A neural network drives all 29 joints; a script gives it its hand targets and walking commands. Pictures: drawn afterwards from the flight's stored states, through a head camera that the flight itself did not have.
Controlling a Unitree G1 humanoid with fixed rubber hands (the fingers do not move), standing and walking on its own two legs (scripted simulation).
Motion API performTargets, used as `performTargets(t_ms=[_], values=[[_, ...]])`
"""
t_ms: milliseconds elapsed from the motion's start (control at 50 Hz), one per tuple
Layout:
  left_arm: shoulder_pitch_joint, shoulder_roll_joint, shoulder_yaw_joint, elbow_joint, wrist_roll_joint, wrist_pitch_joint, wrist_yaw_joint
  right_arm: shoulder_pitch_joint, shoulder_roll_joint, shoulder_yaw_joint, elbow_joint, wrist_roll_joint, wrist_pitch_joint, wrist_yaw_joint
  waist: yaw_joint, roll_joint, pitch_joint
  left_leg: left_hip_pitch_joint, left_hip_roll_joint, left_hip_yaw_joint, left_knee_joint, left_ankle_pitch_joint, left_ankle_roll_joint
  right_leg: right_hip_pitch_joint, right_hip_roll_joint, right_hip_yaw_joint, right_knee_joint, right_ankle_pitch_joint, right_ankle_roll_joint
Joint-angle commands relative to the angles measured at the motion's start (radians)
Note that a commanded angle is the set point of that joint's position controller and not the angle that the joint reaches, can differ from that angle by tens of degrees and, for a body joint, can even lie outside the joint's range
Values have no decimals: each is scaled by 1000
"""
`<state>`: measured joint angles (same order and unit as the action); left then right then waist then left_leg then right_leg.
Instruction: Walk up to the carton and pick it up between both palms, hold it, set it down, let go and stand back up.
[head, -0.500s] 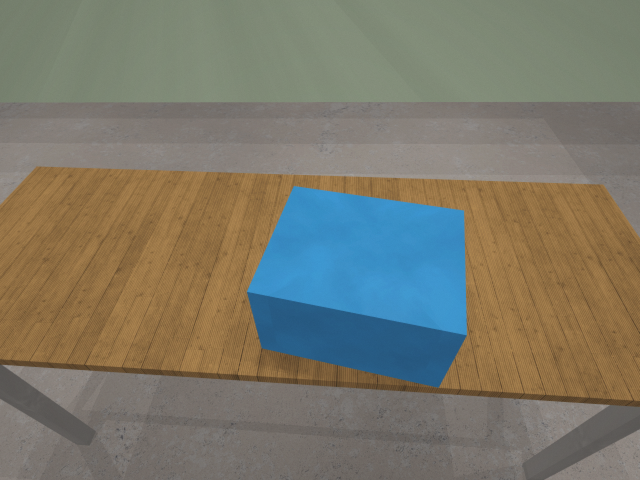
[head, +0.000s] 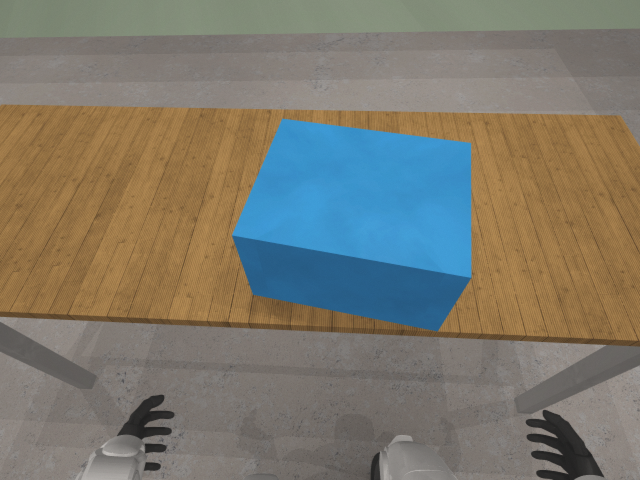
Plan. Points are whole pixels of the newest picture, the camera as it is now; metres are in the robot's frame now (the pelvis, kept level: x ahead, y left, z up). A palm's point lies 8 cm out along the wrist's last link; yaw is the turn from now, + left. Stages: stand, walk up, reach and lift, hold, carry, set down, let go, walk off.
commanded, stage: reach and lift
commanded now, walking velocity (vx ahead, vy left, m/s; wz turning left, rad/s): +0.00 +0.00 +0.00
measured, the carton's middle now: (357, 221) +0.47 -0.03 +0.00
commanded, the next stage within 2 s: none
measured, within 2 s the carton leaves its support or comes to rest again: neither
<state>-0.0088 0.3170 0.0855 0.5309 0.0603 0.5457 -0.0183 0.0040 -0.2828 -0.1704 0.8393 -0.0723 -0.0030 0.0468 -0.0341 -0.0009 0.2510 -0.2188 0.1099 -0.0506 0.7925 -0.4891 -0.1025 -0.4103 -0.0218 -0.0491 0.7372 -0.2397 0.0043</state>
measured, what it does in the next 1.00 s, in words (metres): stands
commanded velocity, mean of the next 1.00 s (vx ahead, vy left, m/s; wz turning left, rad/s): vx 0.00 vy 0.00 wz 0.00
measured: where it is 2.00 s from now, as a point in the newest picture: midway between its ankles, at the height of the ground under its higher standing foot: outside the picture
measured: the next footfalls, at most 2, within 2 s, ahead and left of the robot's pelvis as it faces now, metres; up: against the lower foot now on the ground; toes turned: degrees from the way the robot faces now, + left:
none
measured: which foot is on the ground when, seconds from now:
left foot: down 0.00-1.00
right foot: down 0.00-1.00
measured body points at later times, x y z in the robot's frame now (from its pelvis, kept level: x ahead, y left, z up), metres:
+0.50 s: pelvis +0.00 +0.01 +0.00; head +0.01 +0.01 +0.45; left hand +0.16 +0.28 -0.07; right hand +0.13 -0.24 -0.09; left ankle -0.03 +0.18 -0.70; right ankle +0.10 -0.13 -0.70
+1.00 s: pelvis +0.03 +0.01 +0.03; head +0.00 +0.01 +0.47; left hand +0.18 +0.26 -0.04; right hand +0.17 -0.23 -0.03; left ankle -0.03 +0.18 -0.70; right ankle +0.10 -0.13 -0.71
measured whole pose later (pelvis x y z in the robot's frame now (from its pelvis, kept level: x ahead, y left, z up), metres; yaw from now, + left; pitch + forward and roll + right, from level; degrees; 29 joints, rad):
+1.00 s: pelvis +0.03 +0.01 +0.03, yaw +1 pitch -8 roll -1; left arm 0.32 0.29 0.00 0.34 -0.14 0.18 -0.02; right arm 0.39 -0.09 -0.13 0.33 -0.01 -0.01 -0.07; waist 0.00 0.02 0.09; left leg 0.01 0.10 -0.04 0.53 -0.40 -0.07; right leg -0.18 -0.03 -0.06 0.50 -0.18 0.02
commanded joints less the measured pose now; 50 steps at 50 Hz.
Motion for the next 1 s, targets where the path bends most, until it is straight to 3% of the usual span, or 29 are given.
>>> performTargets(t_ms=[0, 60, 100, 140, 160, 180, 200, 220, 240, 320, 360, 400, 460, 480, 500, 540, 560, 600, 640, 700, 720, 760, 780, 800, 840, 900, 920, 960, 980], values=[[96, 191, 120, -336, 49, 29, -6, 132, -239, 16, -144, 76, -51, -48, -17, 6, -519, -234, -80, 148, -150, 344, 60, 539, -2, 29, -75, 342, -24], [158, 157, 129, -376, 41, -10, 0, 157, -189, 25, -219, 83, -72, -64, 7, -20, -514, -257, -86, 143, -181, 284, 81, 574, 17, 44, -107, 317, -27], [181, 135, 94, -331, 28, -33, 8, 157, -179, 9, -224, 74, -85, -70, 3, 1, -440, -300, -83, 148, -221, 258, 75, 590, 29, 42, -134, 255, -26], [142, 134, 91, -313, 12, -52, 14, 143, -143, -2, -263, 44, -84, -64, 28, 21, -351, -349, -70, 150, -270, 156, 90, 556, 42, 53, -148, 177, -20], [104, 146, 66, -343, -13, -70, 17, 138, -144, -22, -317, 30, -85, -59, -6, 45, -334, -392, -56, 156, -306, 70, 104, 552, 65, 50, -138, 145, -10], [81, 130, 49, -321, -15, -82, 23, 90, -149, -45, -320, 5, -81, -53, -6, 79, -284, -486, -34, 148, -345, 29, 119, 592, 67, 48, -134, 132, -7], [66, 162, 47, -300, -13, -96, 26, 84, -137, -59, -322, -21, -83, -49, -10, 85, -244, -582, -19, 166, -388, -67, 137, 656, 79, 34, -82, 90, 5], [71, 164, 46, -285, -22, -124, 30, 82, -115, -52, -375, -28, -93, -44, 6, 82, -254, -623, -27, 179, -394, -70, 148, 687, 83, 39, -88, 101, 2], [60, 159, 27, -308, -32, -145, 38, 92, -128, -51, -361, -36, -94, -34, -17, 119, -257, -659, -1, 175, -421, -111, 161, 715, 103, 27, -50, 85, 9], [32, 140, 10, -365, -71, -223, 58, 101, -104, -58, -388, -30, -115, -31, 16, 118, -280, -722, 15, 151, -419, -82, 160, 702, 93, 20, -11, 111, -1], [43, 141, -14, -383, -94, -235, 75, 82, -95, -50, -434, -16, -120, -27, 18, 130, -317, -691, 18, 151, -418, -33, 137, 659, 95, -5, -27, 116, 1], [92, 166, 3, -390, -122, -241, 70, 152, -55, -9, -495, -4, -120, -43, 35, 17, -332, -616, -36, 169, -353, -2, 129, 657, 66, 22, -75, 111, 0], [119, 156, -7, -310, -118, -232, 53, 149, -21, -6, -467, -8, -89, -68, 20, 24, -269, -575, -63, 181, -349, 3, 136, 603, 35, 33, -130, 68, 2], [102, 176, 11, -292, -118, -224, 40, 150, -4, 9, -492, -6, -79, -83, 24, -40, -254, -531, -82, 183, -338, 5, 130, 615, 15, 44, -160, 15, 9], [124, 177, 11, -323, -119, -225, 28, 161, 21, 1, -509, -10, -69, -94, 24, -54, -269, -469, -99, 180, -329, 42, 124, 567, 3, 55, -197, 13, 8], [78, 185, 24, -360, -130, -220, 15, 140, 30, 16, -571, 22, -47, -109, 15, -47, -238, -445, -107, 193, -321, 35, 119, 557, -1, 84, -237, -30, 9], [98, 167, 13, -351, -137, -215, 12, 152, 40, 23, -554, 29, -33, -115, -2, -24, -248, -438, -105, 186, -354, 25, 119, 594, 11, 59, -234, -24, 12], [96, 180, 22, -372, -127, -231, 17, 158, 23, 7, -572, 46, -22, -107, 0, 68, -226, -437, -90, 188, -428, 14, 117, 658, 42, 45, -212, 56, 17], [135, 146, 31, -367, -107, -255, 20, 204, 25, 0, -512, 45, -21, -102, 26, 99, -215, -504, -58, 175, -493, 40, 124, 759, 58, 32, -193, 124, 16], [158, 124, 38, -332, -81, -287, 15, 241, 36, 3, -552, 47, -38, -106, 32, 80, -169, -529, -58, 175, -525, 19, 126, 785, 71, 23, -199, 93, 17], [145, 105, 14, -324, -91, -294, 14, 218, 19, 0, -543, 40, -42, -103, 13, 79, -147, -547, -53, 178, -530, 14, 125, 776, 74, 23, -209, 95, 4], [136, 103, 7, -343, -110, -328, 10, 227, 32, 14, -580, 51, -49, -106, 38, 72, -171, -544, -52, 183, -541, 24, 131, 781, 74, 27, -216, 88, 9], [152, 97, -5, -373, -112, -337, 12, 229, 39, 6, -599, 45, -52, -107, 17, 57, -150, -522, -59, 172, -551, 29, 124, 782, 77, 19, -225, 96, 12], [150, 125, 3, -380, -129, -351, 7, 242, 51, 22, -640, 50, -54, -113, 33, 37, -183, -500, -71, 177, -538, 51, 131, 783, 70, 27, -232, 99, 19], [134, 119, -19, -385, -163, -383, 7, 232, 61, 17, -683, 60, -61, -122, 23, 10, -166, -469, -84, 180, -533, 55, 109, 753, 69, 19, -254, 68, 15], [159, 150, -22, -429, -210, -429, 5, 250, 72, 10, -747, 73, -76, -131, 27, 8, -186, -420, -102, 174, -506, 133, 102, 701, 44, 38, -283, 109, 9], [172, 140, -18, -448, -211, -441, 7, 270, 88, -4, -746, 53, -78, -132, 20, 33, -204, -386, -106, 168, -513, 119, 103, 682, 48, 35, -284, 92, 9], [179, 152, -18, -441, -236, -468, 5, 277, 104, 23, -754, 78, -86, -136, 35, 10, -182, -345, -118, 164, -475, 191, 92, 627, 23, 50, -315, 113, 4], [193, 165, -15, -460, -235, -480, 4, 295, 105, 17, -763, 82, -91, -137, 42, 30, -195, -314, -128, 166, -465, 228, 75, 606, 20, 54, -328, 116, -3]])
